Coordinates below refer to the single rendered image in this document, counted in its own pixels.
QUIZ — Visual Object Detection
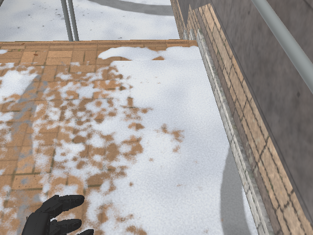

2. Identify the robot left hand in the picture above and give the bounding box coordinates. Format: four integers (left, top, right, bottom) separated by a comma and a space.
22, 195, 94, 235

